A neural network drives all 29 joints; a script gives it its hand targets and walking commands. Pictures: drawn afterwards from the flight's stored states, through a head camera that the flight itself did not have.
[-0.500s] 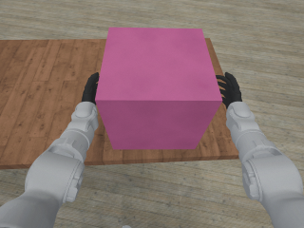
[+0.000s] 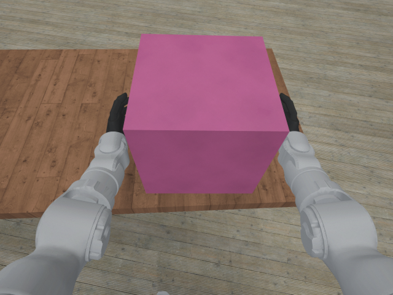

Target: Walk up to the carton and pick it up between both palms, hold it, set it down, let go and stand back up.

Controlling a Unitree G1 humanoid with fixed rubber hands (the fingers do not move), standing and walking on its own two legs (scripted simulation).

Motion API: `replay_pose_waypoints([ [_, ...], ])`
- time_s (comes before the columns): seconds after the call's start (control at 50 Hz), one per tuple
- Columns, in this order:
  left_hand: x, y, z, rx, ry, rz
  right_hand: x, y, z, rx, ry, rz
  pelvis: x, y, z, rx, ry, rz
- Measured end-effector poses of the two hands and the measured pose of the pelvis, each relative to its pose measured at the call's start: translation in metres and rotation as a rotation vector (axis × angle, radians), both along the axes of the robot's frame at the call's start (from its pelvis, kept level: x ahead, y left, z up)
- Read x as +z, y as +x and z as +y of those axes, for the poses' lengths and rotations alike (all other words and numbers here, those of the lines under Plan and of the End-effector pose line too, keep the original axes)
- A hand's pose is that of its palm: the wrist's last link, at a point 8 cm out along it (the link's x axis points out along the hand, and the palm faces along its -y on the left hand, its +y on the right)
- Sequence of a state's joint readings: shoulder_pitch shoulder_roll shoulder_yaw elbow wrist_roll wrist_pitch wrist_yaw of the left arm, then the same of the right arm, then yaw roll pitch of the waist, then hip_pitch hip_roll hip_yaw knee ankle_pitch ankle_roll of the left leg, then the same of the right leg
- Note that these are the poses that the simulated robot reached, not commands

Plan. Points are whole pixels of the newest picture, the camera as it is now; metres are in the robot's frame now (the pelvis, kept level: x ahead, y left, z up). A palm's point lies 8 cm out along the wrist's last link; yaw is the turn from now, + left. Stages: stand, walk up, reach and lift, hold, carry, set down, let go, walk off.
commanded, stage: reach and lift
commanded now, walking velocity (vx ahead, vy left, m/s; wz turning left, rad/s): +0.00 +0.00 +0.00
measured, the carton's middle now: (200, 119) +0.48 +0.00 +0.03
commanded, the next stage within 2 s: none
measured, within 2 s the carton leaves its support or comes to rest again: leaves its support in 0.76 s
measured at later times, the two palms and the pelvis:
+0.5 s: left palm (119, 132) +0.43 +0.17 +0.05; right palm (285, 129) +0.44 -0.18 +0.06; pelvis +0.00 +0.00 +0.00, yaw +0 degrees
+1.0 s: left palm (117, 134) +0.41 +0.17 +0.06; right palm (287, 133) +0.42 -0.18 +0.07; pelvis -0.01 -0.01 +0.01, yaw +0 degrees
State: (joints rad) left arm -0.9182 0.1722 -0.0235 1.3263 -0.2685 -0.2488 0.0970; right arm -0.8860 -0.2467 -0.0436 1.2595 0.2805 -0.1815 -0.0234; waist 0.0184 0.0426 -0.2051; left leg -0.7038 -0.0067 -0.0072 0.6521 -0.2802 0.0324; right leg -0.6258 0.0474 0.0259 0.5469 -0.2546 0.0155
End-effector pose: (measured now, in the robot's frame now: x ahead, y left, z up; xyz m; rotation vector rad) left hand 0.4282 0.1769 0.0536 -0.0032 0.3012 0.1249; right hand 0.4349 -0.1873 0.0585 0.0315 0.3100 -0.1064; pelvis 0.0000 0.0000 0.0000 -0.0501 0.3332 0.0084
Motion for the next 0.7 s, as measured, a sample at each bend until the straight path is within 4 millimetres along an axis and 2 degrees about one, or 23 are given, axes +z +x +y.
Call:
replay_pose_waypoints([
  [0.34,-0.0020,0.0000,-0.0030,0.012,-0.017,-0.016,0.0007,0.0025,0.0040,-0.021,0.031,-0.005,0.0000,0.0012,-0.0004,0.000,0.000,0.002],
  [0.56,-0.0033,-0.0023,-0.0040,0.021,-0.030,-0.039,0.0038,0.0019,0.0046,-0.002,-0.035,-0.019,0.0013,0.0010,-0.0021,0.000,0.003,0.008],
  [0.7,-0.0005,-0.0061,-0.0043,0.023,-0.018,-0.060,0.0047,-0.0023,0.0047,-0.007,-0.017,-0.041,0.0037,-0.0028,-0.0040,0.000,0.005,0.015],
])
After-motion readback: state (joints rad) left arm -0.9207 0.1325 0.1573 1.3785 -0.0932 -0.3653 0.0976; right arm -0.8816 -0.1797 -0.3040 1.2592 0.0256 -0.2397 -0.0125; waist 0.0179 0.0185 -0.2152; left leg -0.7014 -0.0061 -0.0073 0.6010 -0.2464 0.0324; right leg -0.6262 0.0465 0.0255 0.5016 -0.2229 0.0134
